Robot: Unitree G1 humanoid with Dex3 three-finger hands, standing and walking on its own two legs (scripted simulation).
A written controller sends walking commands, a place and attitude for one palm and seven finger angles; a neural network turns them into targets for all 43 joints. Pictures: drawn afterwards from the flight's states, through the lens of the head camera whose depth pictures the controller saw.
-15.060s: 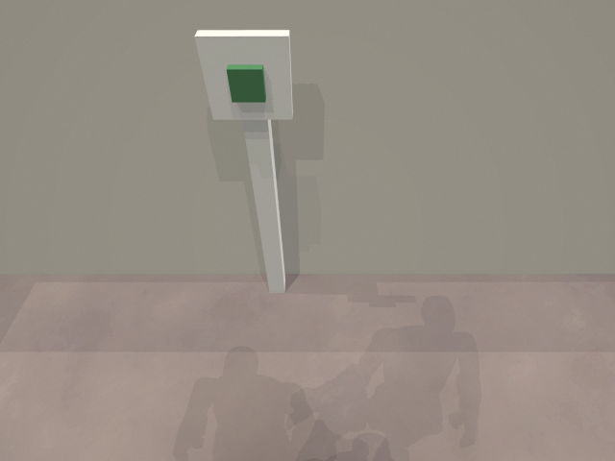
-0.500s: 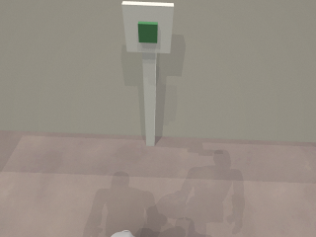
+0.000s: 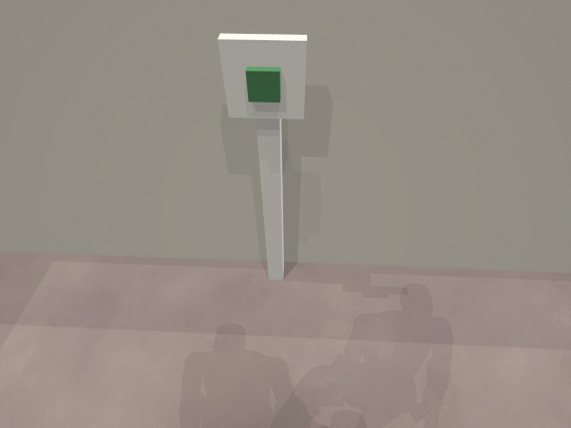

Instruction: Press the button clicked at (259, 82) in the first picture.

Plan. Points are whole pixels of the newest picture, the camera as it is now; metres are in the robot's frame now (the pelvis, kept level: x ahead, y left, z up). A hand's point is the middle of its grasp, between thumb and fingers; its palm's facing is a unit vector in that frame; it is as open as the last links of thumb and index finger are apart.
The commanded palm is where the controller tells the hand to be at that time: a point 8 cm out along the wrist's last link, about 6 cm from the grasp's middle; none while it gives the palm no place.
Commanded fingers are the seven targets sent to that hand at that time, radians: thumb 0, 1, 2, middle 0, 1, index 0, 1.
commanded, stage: let the arm hang, fingers relaxed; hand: left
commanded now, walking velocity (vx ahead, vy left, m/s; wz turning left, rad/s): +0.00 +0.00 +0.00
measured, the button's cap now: (264, 84) +0.76 +0.08 +0.11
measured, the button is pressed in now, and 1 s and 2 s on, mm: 0 0 0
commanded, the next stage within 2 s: stand and wait in 0.20 s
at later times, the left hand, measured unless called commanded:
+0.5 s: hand out of the picture -0.01 +0.17 -0.17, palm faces +0.04 -0.98 -0.19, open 7.4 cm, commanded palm none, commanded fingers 0.00 0.90 0.90 -0.20 -0.30 -0.20 -0.30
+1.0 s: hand out of the picture -0.01 +0.17 -0.17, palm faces +0.04 -0.98 -0.18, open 7.4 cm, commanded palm none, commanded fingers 0.00 0.90 0.90 -0.20 -0.30 -0.20 -0.30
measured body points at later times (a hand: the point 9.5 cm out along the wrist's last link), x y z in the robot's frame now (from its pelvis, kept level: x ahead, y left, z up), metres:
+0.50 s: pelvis +0.00 +0.01 +0.00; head +0.02 +0.00 +0.45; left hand -0.01 +0.22 -0.16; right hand -0.02 -0.20 -0.17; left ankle +0.02 +0.15 -0.74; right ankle -0.05 -0.08 -0.74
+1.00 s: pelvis +0.00 +0.01 +0.00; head +0.03 +0.01 +0.45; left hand -0.01 +0.23 -0.16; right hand +0.00 -0.20 -0.16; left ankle +0.02 +0.15 -0.74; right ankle -0.05 -0.08 -0.74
